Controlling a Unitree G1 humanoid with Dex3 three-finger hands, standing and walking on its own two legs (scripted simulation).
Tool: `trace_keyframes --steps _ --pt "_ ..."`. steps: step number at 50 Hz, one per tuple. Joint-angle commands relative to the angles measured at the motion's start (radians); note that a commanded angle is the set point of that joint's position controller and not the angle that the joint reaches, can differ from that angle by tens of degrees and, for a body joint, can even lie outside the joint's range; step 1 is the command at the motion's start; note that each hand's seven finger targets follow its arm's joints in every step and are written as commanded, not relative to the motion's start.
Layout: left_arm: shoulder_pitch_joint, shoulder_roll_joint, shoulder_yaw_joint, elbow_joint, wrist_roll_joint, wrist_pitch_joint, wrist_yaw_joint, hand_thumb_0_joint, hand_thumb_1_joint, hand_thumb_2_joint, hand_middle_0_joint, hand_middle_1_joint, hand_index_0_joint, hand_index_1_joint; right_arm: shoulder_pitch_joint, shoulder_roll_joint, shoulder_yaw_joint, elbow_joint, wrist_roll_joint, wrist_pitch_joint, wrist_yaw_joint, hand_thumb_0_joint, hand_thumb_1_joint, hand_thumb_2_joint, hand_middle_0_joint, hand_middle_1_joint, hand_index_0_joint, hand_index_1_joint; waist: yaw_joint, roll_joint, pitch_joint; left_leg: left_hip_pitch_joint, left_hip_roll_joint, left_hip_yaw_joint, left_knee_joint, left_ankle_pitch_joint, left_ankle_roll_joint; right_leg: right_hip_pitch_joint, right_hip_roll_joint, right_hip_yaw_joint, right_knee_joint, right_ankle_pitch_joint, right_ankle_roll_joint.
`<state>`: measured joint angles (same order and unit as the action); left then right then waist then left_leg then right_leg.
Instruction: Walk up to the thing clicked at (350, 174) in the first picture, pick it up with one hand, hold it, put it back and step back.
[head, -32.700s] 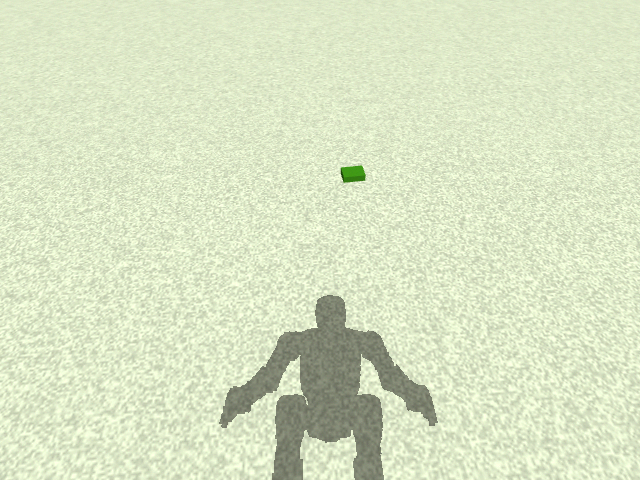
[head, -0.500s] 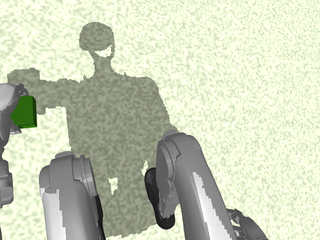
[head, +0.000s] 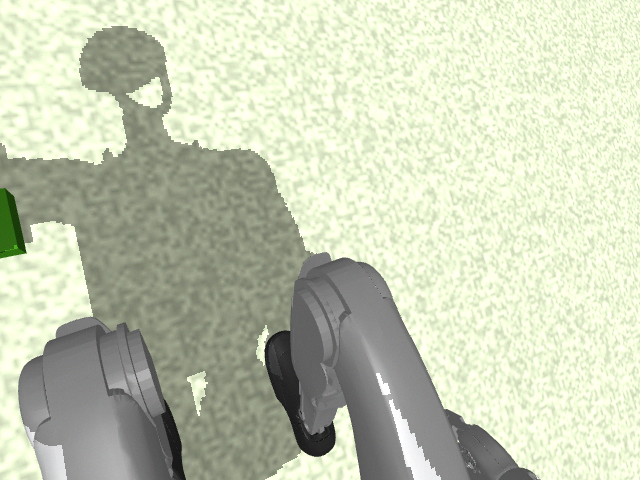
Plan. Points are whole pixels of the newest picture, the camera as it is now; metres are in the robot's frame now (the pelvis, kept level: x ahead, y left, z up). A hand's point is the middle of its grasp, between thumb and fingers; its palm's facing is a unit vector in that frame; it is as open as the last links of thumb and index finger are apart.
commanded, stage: rest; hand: left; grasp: from above
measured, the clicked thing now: out of the picture +0.44 +0.31 -0.25
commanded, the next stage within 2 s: open in 0.68 s
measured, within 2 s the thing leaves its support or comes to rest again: rests again in 0.32 s
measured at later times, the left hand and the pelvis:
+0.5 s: hand out of the picture +0.43 +0.30 -0.25, palm faces -0.45 -0.11 -0.89, open 10.3 cm; pelvis +0.00 +0.01 +0.00, yaw -2 degrees
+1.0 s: hand out of the picture +0.43 +0.30 -0.25, palm faces -0.46 -0.14 -0.88, open 10.5 cm; pelvis -0.01 +0.00 +0.00, yaw -3 degrees
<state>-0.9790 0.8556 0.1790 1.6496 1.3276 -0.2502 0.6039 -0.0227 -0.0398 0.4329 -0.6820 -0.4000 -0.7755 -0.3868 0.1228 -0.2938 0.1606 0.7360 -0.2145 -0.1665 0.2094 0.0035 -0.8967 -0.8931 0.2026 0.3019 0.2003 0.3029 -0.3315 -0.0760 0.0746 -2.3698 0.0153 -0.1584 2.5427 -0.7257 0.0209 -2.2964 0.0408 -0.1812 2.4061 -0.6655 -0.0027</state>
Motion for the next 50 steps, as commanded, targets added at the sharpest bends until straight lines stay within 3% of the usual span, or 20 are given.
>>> trace_keyframes --steps 1,2,4,6,11,14,19,21,22,27,29,30,32,33,34,37,38,44,47,50 --pt "-0.245 0.285 0.016 -0.086 -0.012 -0.004 0.031 0.0 0.781 0.738 -1.121 -0.54 -1.121 -0.54 0.204 -0.314 -0.082 -0.002 -0.01 -0.009 -0.007 0.0 -0.888 -0.894 0.201 0.3 0.2 0.3 -0.003 0.443 -0.685 0.498 -0.004 0.06 -0.252 0.248 0.001 0.382 0.048 -0.048 -0.217 0.263 -0.035" --pt "-0.27 0.281 -0.001 -0.089 0.001 -0.004 0.025 0.0 0.798 0.743 -1.133 -0.548 -1.134 -0.546 0.203 -0.32 -0.078 -0.012 -0.013 -0.014 -0.005 0.0 -0.89 -0.894 0.201 0.3 0.2 0.3 -0.024 0.434 -0.662 0.488 -0.006 0.062 -0.237 0.239 0.003 0.373 0.045 -0.047 -0.209 0.26 -0.034" --pt "-0.25 0.33 0.037 -0.12 -0.004 -0.009 0.028 0.0 0.805 0.76 -1.154 -0.529 -1.148 -0.535 0.218 -0.327 -0.077 -0.005 -0.01 -0.012 -0.005 0.0 -0.889 -0.894 0.201 0.3 0.2 0.3 -0.006 0.444 -0.681 0.508 -0.003 0.061 -0.243 0.261 0.003 0.405 0.048 -0.046 -0.216 0.277 -0.03" --pt "-0.254 0.329 0.04 -0.111 -0.006 -0.02 0.035 0.0 0.834 0.744 -1.154 -0.549 -1.158 -0.545 0.223 -0.318 -0.056 -0.002 -0.022 -0.016 0.0 0.0 -0.889 -0.894 0.201 0.3 0.2 0.3 -0.026 0.441 -0.676 0.516 -0.001 0.052 -0.231 0.28 -0.001 0.415 0.048 -0.056 -0.208 0.293 -0.03" --pt "-0.285 0.327 0.015 -0.124 0.009 -0.056 0.044 0.0 0.856 0.733 -1.172 -0.538 -1.175 -0.534 0.207 -0.343 -0.055 -0.008 -0.037 -0.03 0.009 0.0 -0.89 -0.895 0.201 0.3 0.2 0.3 -0.052 0.454 -0.638 0.521 0.004 0.041 -0.217 0.256 -0.007 0.387 0.053 -0.068 -0.202 0.269 -0.03" --pt "-0.261 0.34 0.016 -0.123 0.014 -0.064 0.067 0.0 0.885 0.741 -1.184 -0.555 -1.19 -0.548 0.198 -0.34 -0.046 0.002 -0.041 -0.038 0.014 0.0 -0.889 -0.895 0.201 0.3 0.2 0.3 -0.041 0.486 -0.643 0.54 0.007 0.036 -0.23 0.247 -0.012 0.392 0.058 -0.073 -0.2 0.265 -0.029" --pt "-0.253 0.265 -0.073 -0.065 0.016 -0.049 0.095 0.0 0.888 0.743 -1.191 -0.554 -1.196 -0.548 0.171 -0.34 -0.03 0.015 -0.046 -0.06 0.034 0.0 -0.892 -0.896 0.201 0.3 0.2 0.3 -0.053 0.494 -0.578 0.515 0.011 0.023 -0.248 0.195 -0.013 0.339 0.062 -0.083 -0.198 0.227 -0.029" --pt "-0.281 0.301 -0.05 -0.077 0.011 -0.045 0.114 0.0 0.86 0.745 -1.173 -0.553 -1.176 -0.549 0.169 -0.353 -0.029 0.012 -0.045 -0.068 0.04 0.0 -0.892 -0.896 0.201 0.3 0.2 0.3 -0.054 0.487 -0.593 0.534 0.015 0.013 -0.247 0.216 -0.015 0.349 0.063 -0.088 -0.191 0.254 -0.025" --pt "-0.26 0.263 -0.087 -0.034 0.013 -0.032 0.117 0.0 0.843 0.739 -1.156 -0.557 -1.161 -0.551 0.16 -0.355 -0.025 0.013 -0.039 -0.073 0.046 0.0 -0.891 -0.896 0.201 0.3 0.2 0.3 -0.055 0.487 -0.57 0.537 0.017 0.006 -0.252 0.213 -0.018 0.326 0.063 -0.088 -0.185 0.251 -0.027" --pt "-0.289 0.305 -0.041 -0.043 -0.004 -0.009 0.145 0.0 0.777 0.656 -1.088 -0.548 -1.105 -0.529 0.144 -0.383 -0.023 -0.013 -0.041 -0.099 0.07 0.0 -0.895 -0.897 0.201 0.3 0.2 0.3 -0.074 0.48 -0.571 0.55 0.026 -0.02 -0.253 0.284 -0.025 0.35 0.055 -0.097 -0.171 0.317 -0.02" --pt "-0.301 0.294 -0.049 -0.019 -0.013 -0.002 0.139 0.0 0.758 0.649 -1.09 -0.528 -1.101 -0.516 0.138 -0.38 -0.016 -0.019 -0.036 -0.106 0.077 0.0 -0.897 -0.898 0.2 0.3 0.2 0.3 -0.077 0.48 -0.551 0.528 0.024 -0.015 -0.253 0.258 -0.021 0.35 0.058 -0.094 -0.175 0.297 -0.022" --pt "-0.309 0.263 -0.079 -0.01 -0.021 0.0 0.135 0.0 0.745 0.662 -1.082 -0.538 -1.092 -0.528 0.14 -0.372 -0.012 -0.003 -0.034 -0.109 0.078 0.0 -0.898 -0.899 0.201 0.301 0.2 0.301 -0.078 0.486 -0.549 0.523 0.024 -0.015 -0.258 0.239 -0.019 0.353 0.065 -0.091 -0.187 0.281 -0.024" --pt "-0.296 0.323 -0.043 -0.005 -0.017 0.007 0.132 0.0 0.721 0.636 -1.06 -0.543 -1.073 -0.528 0.148 -0.383 -0.007 -0.02 -0.036 -0.113 0.08 0.0 -0.901 -0.9 0.2 0.301 0.2 0.301 -0.078 0.471 -0.572 0.524 0.023 -0.002 -0.237 0.252 -0.012 0.4 0.065 -0.087 -0.199 0.302 -0.019" --pt "-0.29 0.279 -0.083 0.011 -0.023 0.011 0.125 0.0 0.703 0.626 -1.045 -0.535 -1.059 -0.519 0.151 -0.374 0.003 -0.02 -0.032 -0.113 0.081 0.0 -0.899 -0.9 0.2 0.301 0.2 0.301 -0.077 0.46 -0.566 0.505 0.021 0.002 -0.242 0.238 -0.009 0.397 0.068 -0.086 -0.21 0.284 -0.02" --pt "-0.29 0.349 -0.025 0.003 -0.031 0.006 0.128 0.0 0.702 0.629 -1.044 -0.536 -1.058 -0.521 0.167 -0.388 -0.003 -0.017 -0.036 -0.113 0.08 0.0 -0.9 -0.9 0.2 0.301 0.2 0.301 -0.087 0.451 -0.581 0.498 0.021 0.007 -0.231 0.245 -0.004 0.431 0.066 -0.086 -0.22 0.297 -0.015" --pt "-0.308 0.312 -0.072 0.013 -0.035 0.0 0.113 0.0 0.665 0.683 -1.034 -0.554 -1.038 -0.549 0.133 -0.374 0.009 -0.032 -0.025 -0.11 0.074 0.0 -0.902 -0.902 0.2 0.301 0.2 0.301 -0.079 0.428 -0.564 0.455 0.023 0.008 -0.231 0.199 0.002 0.426 0.073 -0.074 -0.227 0.257 -0.021" --pt "-0.29 0.334 -0.052 0.023 -0.037 -0.002 0.111 0.0 0.665 0.674 -1.022 -0.564 -1.032 -0.554 0.151 -0.381 0.006 -0.029 -0.03 -0.113 0.073 0.0 -0.902 -0.901 0.2 0.301 0.2 0.301 -0.086 0.423 -0.555 0.461 0.021 0.006 -0.229 0.197 0.002 0.425 0.069 -0.081 -0.227 0.257 -0.018" --pt "-0.28 0.355 -0.047 0.008 -0.032 -0.028 0.101 0.0 0.242 0.553 -0.606 -0.538 -0.619 -0.525 0.146 -0.364 0.027 -0.037 -0.028 -0.099 0.061 0.0 -0.889 -0.897 0.201 0.301 0.201 0.301 -0.08 0.433 -0.551 0.471 0.025 -0.012 -0.246 0.203 -0.005 0.428 0.069 -0.093 -0.22 0.255 -0.02" --pt "-0.273 0.354 -0.058 -0.001 -0.023 -0.032 0.097 0.0 0.002 0.581 -0.493 -0.572 -0.504 -0.561 0.139 -0.374 0.027 -0.039 -0.028 -0.098 0.059 0.0 -0.885 -0.896 0.201 0.301 0.201 0.301 -0.087 0.439 -0.544 0.489 0.029 -0.014 -0.244 0.217 -0.007 0.42 0.072 -0.093 -0.217 0.267 -0.019" --pt "-0.278 0.357 -0.065 -0.011 -0.02 -0.04 0.11 0.0 -0.068 0.618 -0.451 -0.615 -0.46 -0.605 0.135 -0.383 0.022 -0.039 -0.032 -0.097 0.054 0.0 -0.888 -0.897 0.201 0.301 0.201 0.301 -0.085 0.478 -0.539 0.504 0.029 -0.012 -0.252 0.218 -0.012 0.418 0.072 -0.094 -0.217 0.267 -0.021"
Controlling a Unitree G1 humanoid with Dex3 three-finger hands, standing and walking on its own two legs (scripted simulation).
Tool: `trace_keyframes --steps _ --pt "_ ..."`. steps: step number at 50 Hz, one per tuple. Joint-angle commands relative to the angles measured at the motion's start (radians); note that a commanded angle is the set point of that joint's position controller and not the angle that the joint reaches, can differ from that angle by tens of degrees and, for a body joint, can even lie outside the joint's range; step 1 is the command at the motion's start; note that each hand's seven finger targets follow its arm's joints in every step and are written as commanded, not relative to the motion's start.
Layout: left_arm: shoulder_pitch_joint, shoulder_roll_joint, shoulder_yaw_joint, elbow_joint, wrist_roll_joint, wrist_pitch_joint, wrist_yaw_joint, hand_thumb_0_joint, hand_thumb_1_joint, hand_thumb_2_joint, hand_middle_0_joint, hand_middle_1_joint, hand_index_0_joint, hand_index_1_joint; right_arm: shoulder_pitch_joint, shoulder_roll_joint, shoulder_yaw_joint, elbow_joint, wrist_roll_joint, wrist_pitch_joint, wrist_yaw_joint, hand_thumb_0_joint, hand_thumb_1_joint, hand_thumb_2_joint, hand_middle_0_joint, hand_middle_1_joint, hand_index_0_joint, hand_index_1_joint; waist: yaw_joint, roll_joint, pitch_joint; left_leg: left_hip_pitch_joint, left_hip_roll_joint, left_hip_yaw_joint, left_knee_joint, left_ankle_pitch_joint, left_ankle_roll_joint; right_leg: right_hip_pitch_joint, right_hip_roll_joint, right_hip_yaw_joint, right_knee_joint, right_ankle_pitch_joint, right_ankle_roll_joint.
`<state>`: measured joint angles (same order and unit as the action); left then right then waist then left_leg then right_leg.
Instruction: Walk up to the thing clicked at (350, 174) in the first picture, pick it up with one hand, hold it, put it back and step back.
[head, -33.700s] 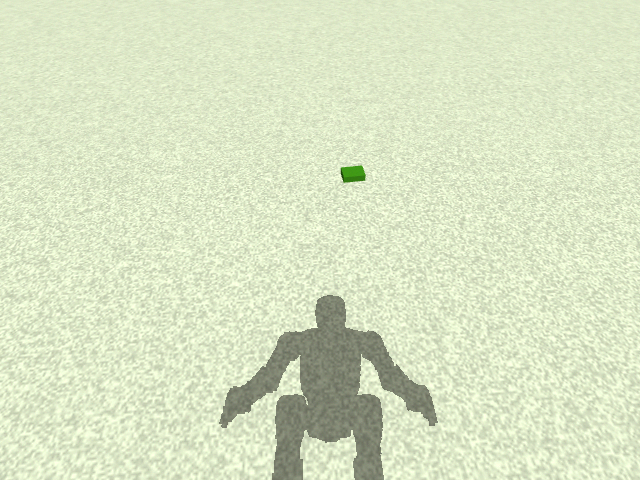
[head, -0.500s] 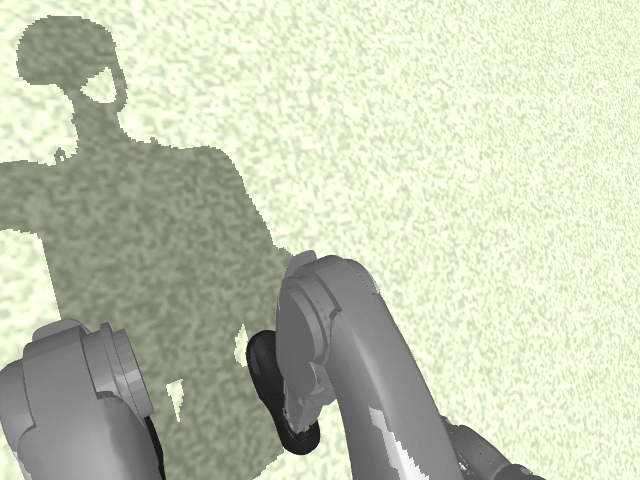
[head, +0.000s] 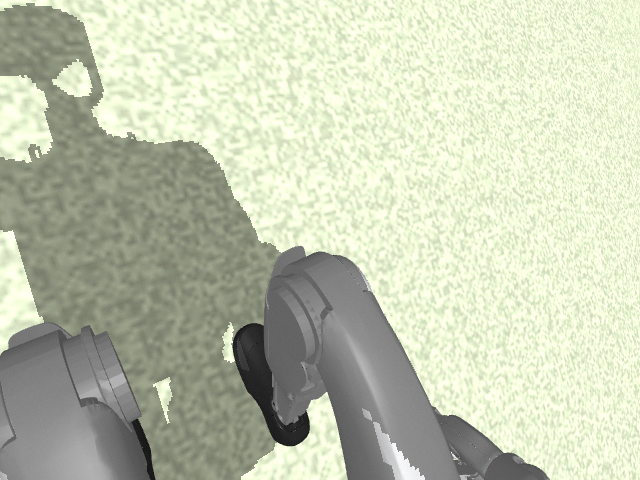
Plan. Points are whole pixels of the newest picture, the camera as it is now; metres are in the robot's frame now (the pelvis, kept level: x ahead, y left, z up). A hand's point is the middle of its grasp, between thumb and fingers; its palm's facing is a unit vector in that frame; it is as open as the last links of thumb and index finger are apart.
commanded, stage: open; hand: left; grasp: from above
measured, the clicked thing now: out of the picture +0.43 +0.33 -0.28
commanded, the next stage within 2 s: withdraw in 0.78 s
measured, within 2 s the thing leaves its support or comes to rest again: neither
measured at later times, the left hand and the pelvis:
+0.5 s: hand out of the picture +0.43 +0.32 -0.25, palm faces -0.43 -0.16 -0.89, open 13.1 cm; pelvis +0.00 +0.00 +0.00, yaw -1 degrees
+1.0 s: hand out of the picture +0.43 +0.32 -0.25, palm faces -0.41 -0.16 -0.90, open 13.7 cm; pelvis +0.00 +0.00 +0.00, yaw -1 degrees
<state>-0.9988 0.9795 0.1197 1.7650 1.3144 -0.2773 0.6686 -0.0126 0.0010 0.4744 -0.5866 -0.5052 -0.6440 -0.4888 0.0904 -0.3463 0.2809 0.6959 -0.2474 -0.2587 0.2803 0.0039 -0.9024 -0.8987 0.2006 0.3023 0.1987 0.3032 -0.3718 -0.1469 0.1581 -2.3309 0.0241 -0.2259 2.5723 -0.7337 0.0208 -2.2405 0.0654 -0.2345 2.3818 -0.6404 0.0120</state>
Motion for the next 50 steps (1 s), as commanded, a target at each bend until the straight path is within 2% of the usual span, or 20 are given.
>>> trace_keyframes --steps 1,5,8,9,10,12,15,18,19,20,23,26,28,29,34,41,44,47,49,50 --pt "-0.245 0.22 -0.012 -0.109 -0.005 -0.011 0.045 0.0 -0.082 0.63 -0.428 -0.638 -0.44 -0.625 0.16 -0.32 -0.086 -0.004 -0.003 -0.008 -0.012 0.0 -0.885 -0.896 0.201 0.301 0.201 0.301 -0.047 0.515 -0.608 0.447 0.021 0.051 -0.274 0.207 -0.01 0.358 0.047 -0.045 -0.189 0.232 -0.034" --pt "-0.252 0.208 -0.027 -0.125 -0.011 -0.005 0.05 0.0 -0.169 0.703 -0.359 -0.694 -0.367 -0.685 0.15 -0.337 -0.098 0.006 -0.003 -0.02 -0.012 0.0 -0.886 -0.896 0.202 0.301 0.201 0.301 -0.045 0.536 -0.599 0.46 0.022 0.047 -0.285 0.198 -0.014 0.324 0.047 -0.048 -0.193 0.216 -0.036" --pt "-0.249 0.226 -0.011 -0.12 -0.006 0.0 0.054 0.0 -0.215 0.747 -0.332 -0.72 -0.334 -0.717 0.164 -0.335 -0.089 0.004 -0.003 -0.023 -0.004 0.0 -0.886 -0.897 0.201 0.301 0.201 0.301 -0.048 0.538 -0.594 0.473 0.024 0.034 -0.296 0.213 -0.019 0.316 0.044 -0.057 -0.181 0.227 -0.035" --pt "-0.254 0.212 -0.029 -0.114 -0.006 0.004 0.052 0.0 -0.224 0.753 -0.315 -0.74 -0.32 -0.735 0.154 -0.343 -0.096 0.004 -0.002 -0.025 -0.004 0.0 -0.885 -0.897 0.201 0.301 0.201 0.301 -0.051 0.538 -0.59 0.462 0.025 0.039 -0.29 0.194 -0.017 0.325 0.048 -0.05 -0.185 0.215 -0.036" --pt "-0.254 0.225 -0.01 -0.121 -0.012 0.007 0.056 0.0 -0.245 0.767 -0.298 -0.753 -0.302 -0.748 0.16 -0.343 -0.097 0.003 -0.003 -0.027 -0.004 0.0 -0.886 -0.897 0.201 0.301 0.201 0.301 -0.046 0.538 -0.602 0.474 0.025 0.032 -0.303 0.206 -0.019 0.322 0.046 -0.056 -0.189 0.22 -0.036" --pt "-0.258 0.203 -0.03 -0.12 -0.017 0.011 0.047 0.0 -0.264 0.776 -0.277 -0.777 -0.283 -0.77 0.151 -0.347 -0.098 0.001 -0.002 -0.034 0.001 0.0 -0.886 -0.897 0.202 0.301 0.201 0.301 -0.05 0.544 -0.583 0.463 0.026 0.036 -0.292 0.19 -0.018 0.318 0.047 -0.051 -0.186 0.213 -0.035" --pt "-0.248 0.241 0.001 -0.108 -0.018 0.019 0.05 0.0 -0.308 0.811 -0.235 -0.825 -0.243 -0.816 0.18 -0.346 -0.091 -0.003 0.0 -0.028 0.001 0.0 -0.887 -0.898 0.201 0.301 0.201 0.301 -0.046 0.546 -0.619 0.468 0.024 0.043 -0.289 0.236 -0.015 0.362 0.051 -0.049 -0.193 0.254 -0.036" --pt "-0.244 0.227 0.001 -0.097 -0.022 0.023 0.041 0.0 -0.349 0.847 -0.199 -0.853 -0.204 -0.845 0.181 -0.338 -0.089 -0.004 -0.002 -0.027 0.003 0.0 -0.886 -0.897 0.201 0.301 0.201 0.301 -0.05 0.539 -0.612 0.464 0.024 0.04 -0.289 0.237 -0.016 0.353 0.049 -0.052 -0.188 0.254 -0.035" --pt "-0.256 0.217 -0.018 -0.113 -0.027 0.023 0.036 0.0 -0.362 0.854 -0.182 -0.874 -0.19 -0.864 0.163 -0.339 -0.092 0.0 0.0 -0.027 0.001 0.0 -0.885 -0.897 0.202 0.301 0.201 0.301 -0.047 0.54 -0.607 0.452 0.025 0.044 -0.282 0.218 -0.014 0.355 0.052 -0.047 -0.194 0.238 -0.036" --pt "-0.249 0.235 0.004 -0.101 -0.027 0.023 0.031 0.0 -0.373 0.866 -0.178 -0.88 -0.184 -0.873 0.183 -0.329 -0.078 -0.005 -0.003 -0.025 0.003 0.0 -0.887 -0.898 0.201 0.301 0.201 0.301 -0.055 0.526 -0.606 0.449 0.023 0.043 -0.281 0.225 -0.01 0.359 0.049 -0.054 -0.198 0.247 -0.033" --pt "-0.236 0.247 0.005 -0.11 -0.032 0.017 0.019 0.0 -0.397 0.895 -0.164 -0.899 -0.166 -0.896 0.185 -0.333 -0.082 -0.004 0.004 -0.018 -0.003 0.0 -0.887 -0.899 0.201 0.301 0.201 0.301 -0.046 0.534 -0.617 0.45 0.022 0.048 -0.284 0.227 -0.01 0.376 0.052 -0.048 -0.204 0.245 -0.034" --pt "-0.237 0.212 -0.024 -0.11 -0.036 0.014 0.004 0.0 -0.434 0.92 -0.123 -0.933 -0.127 -0.928 0.176 -0.332 -0.083 -0.006 0.002 -0.017 -0.004 0.0 -0.886 -0.898 0.201 0.301 0.201 0.301 -0.052 0.528 -0.605 0.452 0.021 0.05 -0.275 0.224 -0.011 0.366 0.049 -0.046 -0.197 0.247 -0.033" --pt "-0.223 0.239 -0.004 -0.119 -0.038 0.006 0.002 0.0 -0.443 0.927 -0.107 -0.961 -0.115 -0.952 0.188 -0.329 -0.077 -0.004 0.002 -0.012 -0.006 0.0 -0.886 -0.898 0.201 0.301 0.201 0.301 -0.042 0.548 -0.628 0.475 0.023 0.044 -0.29 0.252 -0.016 0.384 0.052 -0.05 -0.198 0.262 -0.036" --pt "-0.24 0.224 -0.02 -0.116 -0.041 0.002 -0.003 0.0 -0.439 0.935 -0.116 -0.954 -0.121 -0.948 0.174 -0.323 -0.072 -0.014 0.006 -0.013 -0.007 0.0 -0.886 -0.898 0.201 0.301 0.201 0.301 -0.05 0.52 -0.603 0.455 0.024 0.036 -0.282 0.225 -0.014 0.359 0.049 -0.055 -0.192 0.243 -0.034" --pt "-0.234 0.248 -0.011 -0.146 -0.023 -0.013 0.008 0.0 -0.472 0.962 -0.078 -0.986 -0.084 -0.979 0.179 -0.33 -0.073 -0.015 0.006 -0.006 -0.011 0.0 -0.884 -0.897 0.201 0.301 0.201 0.301 -0.041 0.539 -0.612 0.465 0.025 0.038 -0.292 0.233 -0.017 0.364 0.052 -0.055 -0.196 0.245 -0.036" --pt "-0.218 0.231 -0.019 -0.116 -0.015 -0.007 0.03 0.0 -0.463 0.974 -0.076 -1.007 -0.084 -0.998 0.169 -0.329 -0.071 -0.018 -0.001 -0.007 -0.014 0.0 -0.883 -0.897 0.201 0.301 0.201 0.301 -0.045 0.515 -0.591 0.44 0.025 0.042 -0.295 0.199 -0.013 0.36 0.056 -0.051 -0.21 0.223 -0.036" --pt "-0.239 0.235 -0.016 -0.132 -0.013 -0.002 0.03 0.0 -0.446 0.986 -0.081 -1.025 -0.09 -1.014 0.182 -0.33 -0.073 -0.013 -0.002 -0.011 -0.009 0.0 -0.884 -0.897 0.201 0.301 0.201 0.301 -0.049 0.536 -0.608 0.456 0.025 0.045 -0.283 0.24 -0.013 0.361 0.055 -0.052 -0.199 0.254 -0.033" --pt "-0.238 0.248 0.0 -0.134 -0.022 0.003 0.038 0.0 -0.448 0.937 -0.085 -0.986 -0.105 -0.963 0.179 -0.33 -0.072 -0.015 0.0 -0.013 -0.007 0.0 -0.892 -0.895 0.201 0.3 0.201 0.3 -0.043 0.533 -0.61 0.466 0.027 0.037 -0.288 0.239 -0.016 0.359 0.052 -0.056 -0.196 0.251 -0.033" --pt "-0.272 0.264 0.019 -0.192 -0.019 0.011 0.046 0.0 -0.454 0.944 -0.081 -0.983 -0.098 -0.963 0.187 -0.349 -0.093 -0.016 -0.001 -0.019 -0.004 0.0 -0.892 -0.896 0.201 0.3 0.201 0.3 -0.035 0.609 -0.648 0.519 0.028 0.03 -0.309 0.252 -0.026 0.341 0.049 -0.058 -0.185 0.255 -0.039" --pt "-0.255 0.292 0.059 -0.209 -0.025 0.019 0.057 0.0 -0.461 0.945 -0.089 -0.974 -0.102 -0.959 0.194 -0.34 -0.095 -0.013 -0.002 -0.017 -0.002 0.0 -0.895 -0.898 0.201 0.3 0.201 0.3 -0.015 0.627 -0.689 0.548 0.029 0.029 -0.318 0.272 -0.032 0.361 0.047 -0.059 -0.183 0.27 -0.041"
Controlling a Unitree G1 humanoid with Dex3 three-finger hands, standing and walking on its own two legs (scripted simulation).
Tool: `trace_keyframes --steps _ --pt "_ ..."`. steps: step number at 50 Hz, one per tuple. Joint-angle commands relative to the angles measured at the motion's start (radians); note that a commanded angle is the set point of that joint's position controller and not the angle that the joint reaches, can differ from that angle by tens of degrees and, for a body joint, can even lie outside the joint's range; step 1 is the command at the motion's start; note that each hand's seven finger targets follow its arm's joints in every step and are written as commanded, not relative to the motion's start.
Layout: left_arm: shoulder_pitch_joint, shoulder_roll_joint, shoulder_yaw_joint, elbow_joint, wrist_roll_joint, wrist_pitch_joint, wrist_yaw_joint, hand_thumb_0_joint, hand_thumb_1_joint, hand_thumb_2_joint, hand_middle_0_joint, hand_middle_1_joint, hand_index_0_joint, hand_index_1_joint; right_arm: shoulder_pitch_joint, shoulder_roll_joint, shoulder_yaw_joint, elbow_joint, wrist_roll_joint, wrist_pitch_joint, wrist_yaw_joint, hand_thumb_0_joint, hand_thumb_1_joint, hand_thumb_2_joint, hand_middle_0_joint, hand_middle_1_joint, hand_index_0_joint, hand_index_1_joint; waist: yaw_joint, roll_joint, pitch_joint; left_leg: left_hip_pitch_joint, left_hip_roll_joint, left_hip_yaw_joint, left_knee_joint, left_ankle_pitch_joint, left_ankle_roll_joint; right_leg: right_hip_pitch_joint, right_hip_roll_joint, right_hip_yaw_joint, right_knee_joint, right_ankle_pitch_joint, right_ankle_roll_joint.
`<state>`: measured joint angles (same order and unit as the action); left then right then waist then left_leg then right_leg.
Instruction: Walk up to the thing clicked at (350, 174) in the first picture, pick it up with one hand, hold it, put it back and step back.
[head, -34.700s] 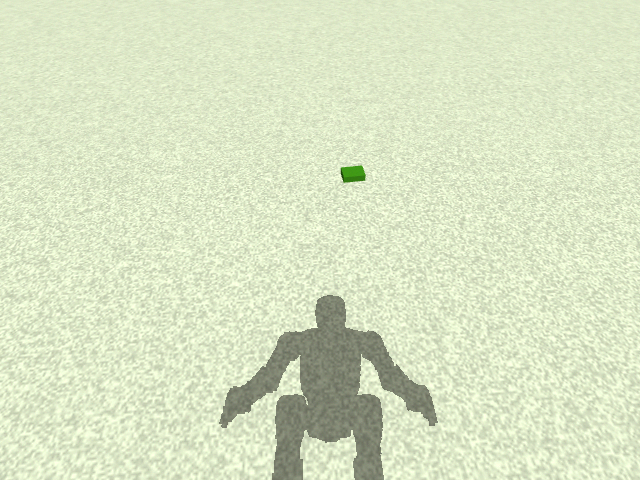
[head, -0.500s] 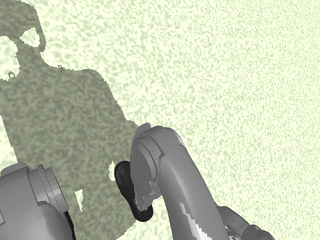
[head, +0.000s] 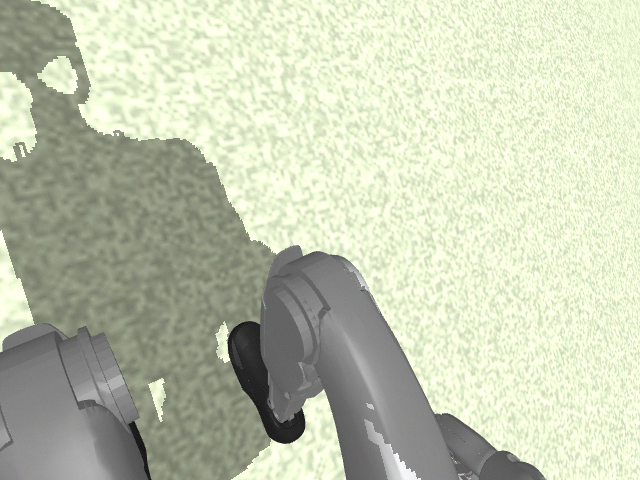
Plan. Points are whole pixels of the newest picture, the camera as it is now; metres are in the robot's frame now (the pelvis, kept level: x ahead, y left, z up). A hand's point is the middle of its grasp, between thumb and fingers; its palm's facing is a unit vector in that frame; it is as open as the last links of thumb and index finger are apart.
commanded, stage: withdraw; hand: left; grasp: from above
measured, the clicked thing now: out of the picture +0.43 +0.33 -0.29
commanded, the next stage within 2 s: home in 0.82 s
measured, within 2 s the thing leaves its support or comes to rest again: neither
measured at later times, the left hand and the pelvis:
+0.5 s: hand out of the picture +0.40 +0.34 -0.10, palm faces -0.47 -0.15 -0.87, open 13.7 cm; pelvis +0.00 -0.01 +0.05, yaw +7 degrees
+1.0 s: hand out of the picture +0.44 +0.35 -0.12, palm faces -0.33 -0.08 -0.94, open 13.6 cm; pelvis +0.00 +0.00 +0.03, yaw +7 degrees
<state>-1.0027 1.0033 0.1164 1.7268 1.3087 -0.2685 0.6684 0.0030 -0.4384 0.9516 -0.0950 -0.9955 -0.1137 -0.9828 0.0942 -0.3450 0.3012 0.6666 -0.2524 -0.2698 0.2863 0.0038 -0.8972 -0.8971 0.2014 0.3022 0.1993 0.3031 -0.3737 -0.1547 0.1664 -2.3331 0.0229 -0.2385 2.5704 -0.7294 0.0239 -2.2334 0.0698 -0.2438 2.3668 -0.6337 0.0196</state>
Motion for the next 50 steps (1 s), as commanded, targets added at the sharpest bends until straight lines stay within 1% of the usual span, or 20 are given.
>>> trace_keyframes --steps 1,3,5,9,12,14,16,19,21,23,26,28,33,36,39,41,42,45,47,50 --pt "-0.249 0.277 0.07 -0.19 -0.011 0.019 0.064 0.0 -0.438 0.927 -0.106 -0.956 -0.12 -0.939 0.194 -0.342 -0.122 0.012 0.004 -0.005 -0.005 0.0 -0.893 -0.897 0.201 0.3 0.201 0.3 -0.008 0.657 -0.702 0.546 0.03 0.045 -0.318 0.251 -0.036 0.342 0.041 -0.047 -0.16 0.251 -0.051" --pt "-0.234 0.246 0.075 -0.224 -0.021 0.045 0.062 0.0 -0.449 0.934 -0.107 -0.945 -0.115 -0.934 0.19 -0.332 -0.141 0.013 0.007 -0.004 0.005 0.0 -0.895 -0.899 0.201 0.3 0.201 0.3 0.004 0.688 -0.735 0.554 0.027 0.067 -0.318 0.266 -0.037 0.349 0.046 -0.036 -0.167 0.268 -0.054" --pt "-0.302 0.2 0.041 -0.35 -0.041 0.061 0.041 0.0 -0.451 0.936 -0.097 -0.948 -0.107 -0.936 0.174 -0.315 -0.158 0.002 0.019 -0.012 0.016 0.0 -0.893 -0.898 0.201 0.3 0.201 0.3 0.015 0.729 -0.782 0.574 0.023 0.077 -0.317 0.262 -0.036 0.324 0.039 -0.029 -0.166 0.265 -0.055" --pt "-0.128 0.148 0.073 -0.501 -0.106 0.126 -0.021 0.0 -0.455 0.941 -0.1 -0.937 -0.105 -0.93 0.204 -0.285 -0.228 0.031 0.061 0.016 0.021 0.0 -0.892 -0.899 0.201 0.3 0.2 0.3 0.135 0.8 -0.952 0.664 0.011 0.104 -0.381 0.331 -0.046 0.325 0.03 -0.003 -0.19 0.288 -0.066" --pt "-0.087 -0.03 -0.036 -0.506 -0.154 0.186 -0.107 0.0 -0.474 0.959 -0.087 -0.947 -0.088 -0.943 0.206 -0.261 -0.265 0.054 0.11 0.059 0.021 0.0 -0.893 -0.899 0.2 0.3 0.2 0.3 0.133 0.695 -0.913 0.584 0.003 0.127 -0.412 0.297 -0.027 0.29 0.033 0.025 -0.24 0.266 -0.066" --pt "-0.102 -0.111 -0.095 -0.519 -0.186 0.215 -0.18 0.0 -0.475 0.966 -0.086 -0.957 -0.088 -0.954 0.235 -0.252 -0.287 0.049 0.13 0.087 0.015 0.0 -0.894 -0.9 0.2 0.3 0.2 0.3 0.102 0.571 -0.843 0.501 0.0 0.133 -0.434 0.218 -0.005 0.299 0.038 0.043 -0.295 0.212 -0.064" --pt "-0.094 -0.133 -0.122 -0.528 -0.216 0.231 -0.248 0.0 -0.468 0.966 -0.097 -0.96 -0.098 -0.958 0.26 -0.255 -0.301 0.043 0.145 0.114 0.003 0.0 -0.894 -0.9 0.2 0.3 0.2 0.3 0.1 0.455 -0.802 0.461 -0.005 0.132 -0.449 0.192 0.007 0.328 0.034 0.062 -0.327 0.185 -0.062" --pt "-0.12 -0.217 -0.178 -0.507 -0.256 0.225 -0.339 0.0 -0.437 0.95 -0.134 -0.936 -0.131 -0.939 0.266 -0.238 -0.302 0.029 0.158 0.142 -0.02 0.0 -0.894 -0.901 0.2 0.3 0.2 0.3 0.066 0.311 -0.743 0.413 -0.016 0.13 -0.458 0.178 0.02 0.373 0.028 0.075 -0.352 0.179 -0.057" --pt "-0.135 -0.19 -0.171 -0.502 -0.264 0.203 -0.381 0.0 -0.442 0.956 -0.127 -0.952 -0.126 -0.953 0.263 -0.232 -0.297 0.017 0.163 0.156 -0.043 0.0 -0.894 -0.9 0.2 0.3 0.2 0.3 0.074 0.262 -0.717 0.394 -0.026 0.136 -0.47 0.159 0.023 0.404 0.02 0.089 -0.37 0.149 -0.057" --pt "-0.154 -0.16 -0.161 -0.442 -0.244 0.173 -0.406 0.0 -0.462 0.97 -0.121 -0.965 -0.118 -0.969 0.252 -0.225 -0.287 0.0 0.163 0.168 -0.072 0.0 -0.897 -0.901 0.2 0.3 0.2 0.3 0.081 0.204 -0.682 0.338 -0.036 0.152 -0.453 0.125 0.025 0.402 0.019 0.105 -0.392 0.089 -0.062" --pt "-0.178 -0.07 -0.118 -0.422 -0.19 0.108 -0.407 0.0 -0.468 0.977 -0.118 -0.969 -0.114 -0.974 0.223 -0.209 -0.262 -0.015 0.152 0.181 -0.106 0.0 -0.896 -0.901 0.2 0.3 0.2 0.3 0.101 0.226 -0.653 0.308 -0.048 0.18 -0.428 0.078 0.02 0.394 0.012 0.127 -0.397 0.004 -0.068" --pt "-0.191 -0.028 -0.085 -0.429 -0.156 0.058 -0.383 0.0 -0.472 0.982 -0.111 -0.977 -0.108 -0.98 0.205 -0.184 -0.244 -0.016 0.144 0.188 -0.121 0.0 -0.894 -0.899 0.2 0.3 0.2 0.3 0.12 0.275 -0.703 0.325 -0.048 0.193 -0.414 0.086 0.015 0.411 0.013 0.143 -0.372 -0.001 -0.066" --pt "-0.295 0.054 -0.03 -0.434 -0.064 -0.035 -0.271 0.0 -0.492 0.993 -0.078 -0.997 -0.081 -0.993 0.203 -0.186 -0.232 -0.006 0.124 0.197 -0.144 0.0 -0.888 -0.896 0.2 0.3 0.2 0.3 0.113 0.395 -0.797 0.391 -0.044 0.192 -0.386 0.098 0.009 0.384 0.016 0.156 -0.33 -0.005 -0.069" --pt "-0.355 0.065 -0.013 -0.425 -0.034 -0.042 -0.193 0.0 -0.484 0.978 -0.076 -0.996 -0.085 -0.985 0.22 -0.198 -0.24 0.01 0.101 0.189 -0.153 0.0 -0.886 -0.894 0.201 0.3 0.2 0.3 0.1 0.47 -0.836 0.476 -0.036 0.18 -0.389 0.122 0.0 0.33 0.013 0.132 -0.309 0.023 -0.072" --pt "-0.373 0.042 -0.015 -0.475 -0.034 -0.015 -0.134 0.0 -0.482 0.971 -0.079 -0.986 -0.088 -0.975 0.228 -0.208 -0.26 0.029 0.088 0.177 -0.156 0.0 -0.888 -0.894 0.201 0.3 0.2 0.3 0.091 0.559 -0.872 0.557 -0.028 0.172 -0.414 0.129 -0.013 0.267 0.007 0.098 -0.284 0.051 -0.078" --pt "-0.396 0.063 0.01 -0.552 -0.041 0.023 -0.116 0.0 -0.47 0.956 -0.092 -0.965 -0.1 -0.954 0.248 -0.225 -0.285 0.038 0.091 0.17 -0.153 0.0 -0.892 -0.895 0.2 0.3 0.2 0.3 0.112 0.638 -0.987 0.66 -0.026 0.167 -0.447 0.18 -0.019 0.252 -0.011 0.07 -0.254 0.129 -0.074" --pt "-0.367 0.022 -0.01 -0.54 -0.05 0.049 -0.119 0.0 -0.465 0.95 -0.102 -0.953 -0.109 -0.944 0.249 -0.223 -0.293 0.037 0.097 0.167 -0.149 0.0 -0.894 -0.896 0.2 0.3 0.2 0.3 0.116 0.664 -1.007 0.695 -0.023 0.156 -0.461 0.207 -0.025 0.232 -0.016 0.061 -0.231 0.159 -0.076" --pt "-0.284 -0.036 -0.039 -0.47 -0.077 0.118 -0.145 0.0 -0.435 0.928 -0.122 -0.925 -0.129 -0.916 0.279 -0.228 -0.308 0.065 0.113 0.178 -0.142 0.0 -0.891 -0.894 0.2 0.3 0.2 0.299 0.123 0.641 -0.996 0.7 -0.023 0.145 -0.493 0.272 -0.028 0.22 -0.018 0.053 -0.24 0.214 -0.075" --pt "-0.27 -0.11 -0.082 -0.397 -0.097 0.157 -0.187 0.0 -0.34 0.875 -0.202 -0.837 -0.212 -0.824 0.3 -0.223 -0.315 0.072 0.116 0.179 -0.132 0.0 -0.884 -0.895 0.2 0.3 0.199 0.3 0.1 0.572 -0.915 0.667 -0.02 0.136 -0.498 0.271 -0.024 0.196 -0.02 0.055 -0.257 0.208 -0.075" --pt "-0.225 -0.071 -0.043 -0.472 -0.156 0.2 -0.238 0.0 -0.158 0.915 -0.244 -0.646 -0.22 -0.668 0.325 -0.214 -0.317 0.06 0.135 0.189 -0.126 0.0 -0.884 -0.895 0.199 0.299 0.199 0.299 0.153 0.547 -0.99 0.696 -0.028 0.15 -0.507 0.339 -0.014 0.3 -0.017 0.074 -0.292 0.252 -0.073"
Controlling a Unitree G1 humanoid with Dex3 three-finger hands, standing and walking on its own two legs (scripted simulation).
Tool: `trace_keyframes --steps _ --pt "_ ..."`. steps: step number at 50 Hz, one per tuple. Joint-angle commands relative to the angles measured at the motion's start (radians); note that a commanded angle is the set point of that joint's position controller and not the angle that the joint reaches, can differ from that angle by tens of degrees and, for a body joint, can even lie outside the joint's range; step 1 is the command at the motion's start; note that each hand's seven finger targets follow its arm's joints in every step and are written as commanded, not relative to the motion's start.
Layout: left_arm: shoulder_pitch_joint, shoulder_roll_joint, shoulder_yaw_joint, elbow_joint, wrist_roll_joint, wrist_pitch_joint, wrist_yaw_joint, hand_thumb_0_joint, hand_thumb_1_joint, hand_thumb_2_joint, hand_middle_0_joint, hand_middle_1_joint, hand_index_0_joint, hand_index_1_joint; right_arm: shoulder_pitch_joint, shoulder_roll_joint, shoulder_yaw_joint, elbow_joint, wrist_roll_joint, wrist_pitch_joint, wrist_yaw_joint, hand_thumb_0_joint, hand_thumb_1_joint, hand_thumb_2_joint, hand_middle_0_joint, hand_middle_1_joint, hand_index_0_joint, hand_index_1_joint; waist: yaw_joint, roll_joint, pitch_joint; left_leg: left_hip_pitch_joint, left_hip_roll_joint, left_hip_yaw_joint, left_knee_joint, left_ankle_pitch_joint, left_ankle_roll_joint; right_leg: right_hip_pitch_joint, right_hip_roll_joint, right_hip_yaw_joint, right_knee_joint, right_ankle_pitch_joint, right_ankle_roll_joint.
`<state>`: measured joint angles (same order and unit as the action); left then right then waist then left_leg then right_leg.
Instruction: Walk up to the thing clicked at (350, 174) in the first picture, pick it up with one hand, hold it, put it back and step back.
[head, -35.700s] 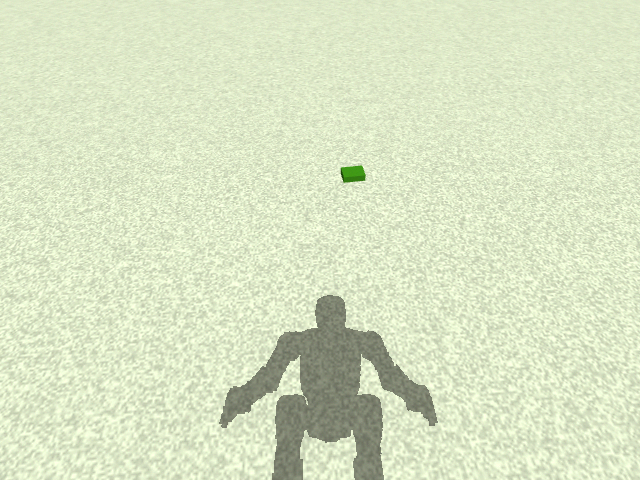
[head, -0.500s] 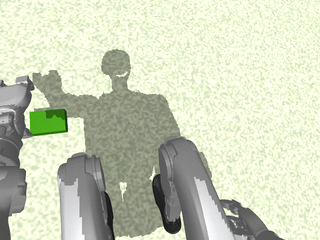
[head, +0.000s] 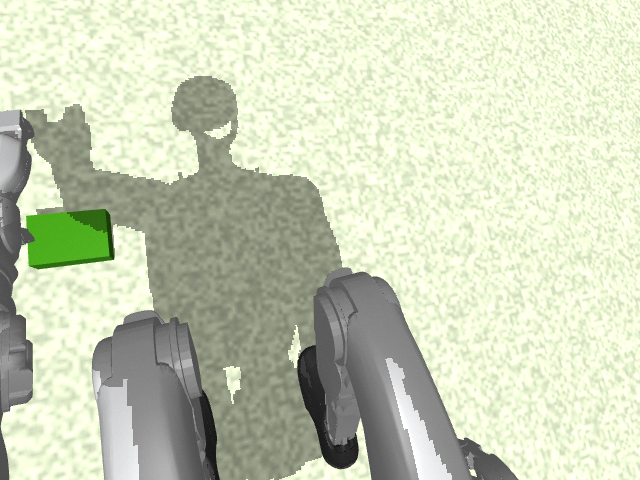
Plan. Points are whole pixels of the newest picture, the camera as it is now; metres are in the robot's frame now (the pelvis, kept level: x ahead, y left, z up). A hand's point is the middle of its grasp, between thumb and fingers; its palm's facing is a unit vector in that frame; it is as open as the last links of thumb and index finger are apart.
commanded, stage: home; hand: left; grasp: from above
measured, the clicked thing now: (71, 238) +0.46 +0.28 -0.32
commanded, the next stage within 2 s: none
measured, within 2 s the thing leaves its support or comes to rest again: neither
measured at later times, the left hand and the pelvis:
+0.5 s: hand out of the picture +0.31 +0.25 +0.04, palm faces -0.21 -0.69 -0.70, open 7.8 cm; pelvis +0.00 -0.01 +0.16, yaw +5 degrees
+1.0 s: hand out of the picture +0.23 +0.21 +0.26, palm faces +0.18 -0.95 -0.24, open 7.4 cm; pelvis +0.05 +0.00 +0.34, yaw +8 degrees
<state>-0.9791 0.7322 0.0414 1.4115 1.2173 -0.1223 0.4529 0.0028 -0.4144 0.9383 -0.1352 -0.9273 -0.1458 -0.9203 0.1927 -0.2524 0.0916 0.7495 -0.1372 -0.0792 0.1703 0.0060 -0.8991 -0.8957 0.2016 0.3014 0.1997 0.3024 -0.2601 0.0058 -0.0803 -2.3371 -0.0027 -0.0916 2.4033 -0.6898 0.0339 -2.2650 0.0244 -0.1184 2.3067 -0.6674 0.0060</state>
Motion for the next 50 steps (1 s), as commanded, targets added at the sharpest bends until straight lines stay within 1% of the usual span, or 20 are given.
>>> trace_keyframes --steps 1,3,4,6,7,8,9,12,14,16,19,21,24,27,29,31,36,37,46,50 --pt "-0.23 0.2 0.044 -0.186 -0.09 0.064 -0.041 0.0 -0.116 0.926 -0.245 -0.643 -0.221 -0.664 0.23 -0.3 -0.11 -0.026 0.028 0.003 -0.006 0.0 -0.885 -0.895 0.199 0.299 0.199 0.299 0.061 0.369 -0.775 0.7 -0.007 0.016 -0.347 0.314 -0.019 0.381 0.03 -0.044 -0.247 0.301 -0.058" --pt "-0.171 0.15 0.042 -0.225 -0.154 0.076 -0.083 0.0 0.031 0.894 -0.231 -0.564 -0.212 -0.582 0.233 -0.284 -0.115 -0.038 0.041 0.008 0.004 0.0 -0.888 -0.896 0.2 0.299 0.199 0.299 0.067 0.318 -0.794 0.685 -0.012 0.033 -0.352 0.337 -0.007 0.464 0.034 -0.031 -0.282 0.329 -0.052" --pt "-0.177 0.193 0.083 -0.295 -0.18 0.071 -0.099 0.0 0.111 0.884 -0.226 -0.534 -0.209 -0.55 0.222 -0.299 -0.127 -0.068 0.048 0.006 0.003 0.0 -0.889 -0.896 0.2 0.299 0.199 0.299 0.065 0.282 -0.797 0.656 -0.015 0.037 -0.355 0.341 -0.002 0.504 0.031 -0.026 -0.298 0.344 -0.052" --pt "-0.079 0.167 0.101 -0.357 -0.243 0.07 -0.146 0.0 0.271 0.884 -0.219 -0.475 -0.206 -0.486 0.216 -0.283 -0.145 -0.091 0.061 0.014 0.001 0.0 -0.892 -0.897 0.2 0.299 0.199 0.299 0.098 0.231 -0.806 0.606 -0.021 0.063 -0.382 0.3 0.007 0.597 0.032 -0.002 -0.351 0.321 -0.052" --pt "-0.05 0.113 0.077 -0.456 -0.279 0.067 -0.172 0.0 0.351 0.899 -0.219 -0.457 -0.208 -0.467 0.2 -0.269 -0.151 -0.117 0.072 0.017 -0.001 0.0 -0.893 -0.897 0.2 0.299 0.199 0.299 0.116 0.234 -0.856 0.631 -0.026 0.066 -0.412 0.283 0.008 0.631 0.028 0.008 -0.373 0.308 -0.052" --pt "0.016 0.121 0.092 -0.519 -0.314 0.072 -0.193 0.0 0.431 0.868 -0.209 -0.412 -0.2 -0.42 0.191 -0.267 -0.159 -0.132 0.083 0.021 -0.005 0.0 -0.895 -0.898 0.2 0.299 0.199 0.299 0.136 0.23 -0.87 0.654 -0.026 0.061 -0.448 0.249 0.007 0.646 0.031 0.013 -0.399 0.272 -0.053" --pt "0.102 0.052 0.05 -0.529 -0.356 0.086 -0.217 0.0 0.511 0.849 -0.2 -0.359 -0.194 -0.363 0.195 -0.251 -0.162 -0.123 0.091 0.027 -0.007 0.0 -0.897 -0.899 0.2 0.3 0.2 0.3 0.136 0.194 -0.821 0.63 -0.025 0.069 -0.467 0.204 0.012 0.653 0.033 0.023 -0.439 0.236 -0.05" --pt "0.207 0.06 0.092 -0.724 -0.462 0.109 -0.257 0.0 0.751 0.869 -0.195 -0.294 -0.194 -0.294 0.153 -0.241 -0.173 -0.167 0.114 0.039 -0.031 0.0 -0.9 -0.9 0.2 0.3 0.2 0.3 0.152 0.113 -0.771 0.611 -0.023 0.069 -0.525 0.125 0.021 0.711 0.034 0.046 -0.531 0.169 -0.042" --pt "0.286 -0.032 0.045 -0.797 -0.528 0.124 -0.288 0.0 0.884 0.893 -0.199 -0.299 -0.199 -0.299 0.124 -0.215 -0.173 -0.181 0.124 0.044 -0.049 0.0 -0.9 -0.9 0.2 0.3 0.2 0.3 0.141 0.061 -0.712 0.617 -0.019 0.063 -0.574 0.094 0.023 0.754 0.035 0.054 -0.581 0.146 -0.036" --pt "0.331 -0.056 0.046 -0.897 -0.593 0.135 -0.304 0.0 0.899 0.9 -0.2 -0.3 -0.2 -0.3 0.108 -0.204 -0.179 -0.194 0.132 0.042 -0.07 0.0 -0.9 -0.9 0.2 0.3 0.2 0.3 0.146 0.031 -0.691 0.645 -0.017 0.066 -0.608 0.089 0.025 0.807 0.033 0.068 -0.636 0.132 -0.033" --pt "0.365 -0.094 0.038 -1.026 -0.676 0.152 -0.316 0.0 0.9 0.901 -0.2 -0.299 -0.2 -0.3 0.07 -0.196 -0.184 -0.214 0.147 0.03 -0.106 0.0 -0.899 -0.9 0.2 0.3 0.2 0.3 0.154 0.086 -0.702 0.786 -0.009 0.05 -0.699 0.074 0.015 0.833 0.026 0.073 -0.685 0.13 -0.034" --pt "0.437 -0.155 0.0 -1.034 -0.713 0.166 -0.32 0.0 0.9 0.901 -0.2 -0.299 -0.2 -0.3 0.044 -0.191 -0.176 -0.204 0.158 0.015 -0.132 0.0 -0.899 -0.9 0.2 0.3 0.2 0.3 0.148 0.114 -0.628 0.86 -0.003 0.031 -0.765 0.055 0.006 0.809 0.022 0.068 -0.709 0.126 -0.038" --pt "0.532 -0.156 0.027 -1.121 -0.779 0.193 -0.314 0.0 0.899 0.9 -0.2 -0.299 -0.2 -0.299 0.021 -0.187 -0.17 -0.212 0.167 -0.005 -0.165 0.0 -0.899 -0.9 0.2 0.3 0.2 0.3 0.174 0.151 -0.602 0.981 0.001 0.005 -0.865 0.039 -0.003 0.846 0.015 0.072 -0.765 0.115 -0.04" --pt "0.626 -0.209 0.011 -1.14 -0.853 0.235 -0.32 0.0 0.901 0.905 -0.201 -0.303 -0.201 -0.303 -0.022 -0.176 -0.158 -0.23 0.176 -0.021 -0.19 0.0 -0.899 -0.9 0.2 0.3 0.2 0.3 0.169 0.134 -0.541 1.068 0.005 -0.015 -0.956 0.004 -0.006 0.878 0.017 0.069 -0.832 0.09 -0.037" --pt "0.645 -0.222 0.01 -1.209 -0.909 0.252 -0.326 0.0 0.902 0.905 -0.201 -0.303 -0.201 -0.303 -0.038 -0.171 -0.15 -0.239 0.18 -0.034 -0.204 0.0 -0.9 -0.9 0.2 0.3 0.2 0.3 0.167 0.155 -0.552 1.122 0.003 -0.019 -0.992 0.029 -0.007 0.923 0.015 0.073 -0.863 0.109 -0.038" --pt "0.746 -0.249 0.007 -1.218 -0.966 0.277 -0.333 0.0 0.904 0.911 -0.202 -0.307 -0.202 -0.308 -0.048 -0.158 -0.141 -0.253 0.183 -0.044 -0.218 0.0 -0.9 -0.9 0.2 0.3 0.2 0.3 0.169 0.135 -0.526 1.172 0.002 -0.012 -1.03 0.067 -0.007 0.976 0.015 0.077 -0.91 0.128 -0.038" --pt "0.874 -0.269 0.032 -1.321 -1.103 0.329 -0.338 0.0 0.9 0.9 -0.2 -0.301 -0.2 -0.3 -0.063 -0.138 -0.123 -0.291 0.183 -0.067 -0.25 0.0 -0.901 -0.899 0.2 0.299 0.2 0.299 0.182 0.116 -0.445 1.283 0.001 -0.011 -1.158 0.051 -0.003 1.115 0.015 0.087 -1.057 0.109 -0.035" --pt "0.911 -0.291 0.015 -1.328 -1.117 0.34 -0.342 0.0 0.9 0.9 -0.2 -0.301 -0.2 -0.3 -0.055 -0.132 -0.12 -0.291 0.185 -0.071 -0.256 0.0 -0.901 -0.899 0.2 0.299 0.2 0.299 0.176 0.116 -0.424 1.315 0.004 -0.012 -1.186 0.076 -0.006 1.138 0.014 0.087 -1.084 0.127 -0.036" --pt "1.164 -0.373 0.052 -1.499 -1.253 0.452 -0.35 0.0 0.9 0.9 -0.2 -0.301 -0.2 -0.3 0.011 -0.095 -0.086 -0.337 0.189 -0.096 -0.311 0.0 -0.901 -0.899 0.199 0.299 0.199 0.299 0.192 0.1 -0.337 1.534 0.007 -0.015 -1.387 0.245 -0.016 1.411 0.014 0.078 -1.292 0.256 -0.032" --pt "1.29 -0.398 0.053 -1.582 -1.283 0.486 -0.358 0.0 0.9 0.9 -0.2 -0.301 -0.2 -0.3 0.05 -0.083 -0.08 -0.363 0.182 -0.113 -0.339 0.0 -0.901 -0.899 0.199 0.299 0.199 0.299 0.192 0.076 -0.295 1.611 -0.002 0.014 -1.452 0.339 -0.014 1.536 0.016 0.074 -1.394 0.332 -0.029"
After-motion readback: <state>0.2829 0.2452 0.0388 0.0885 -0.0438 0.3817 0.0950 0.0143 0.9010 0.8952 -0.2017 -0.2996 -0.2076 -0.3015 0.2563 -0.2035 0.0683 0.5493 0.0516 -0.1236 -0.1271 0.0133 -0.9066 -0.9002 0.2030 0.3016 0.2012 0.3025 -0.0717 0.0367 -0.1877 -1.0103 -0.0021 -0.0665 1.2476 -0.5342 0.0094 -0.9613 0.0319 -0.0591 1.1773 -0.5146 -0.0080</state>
